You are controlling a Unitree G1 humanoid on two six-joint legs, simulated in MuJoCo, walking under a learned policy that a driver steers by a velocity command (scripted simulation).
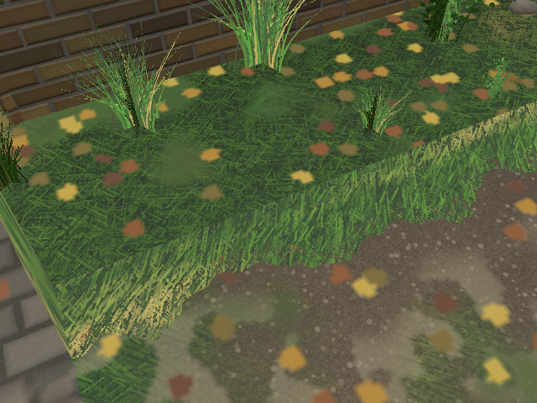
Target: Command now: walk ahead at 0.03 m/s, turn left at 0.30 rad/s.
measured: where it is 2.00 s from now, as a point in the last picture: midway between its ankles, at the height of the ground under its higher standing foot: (147, 401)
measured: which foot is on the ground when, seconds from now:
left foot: up 0.00-0.22, down 0.24-0.78, up 0.80-1.00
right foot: down 0.00-0.24, up 0.26-0.76, down 0.78-1.00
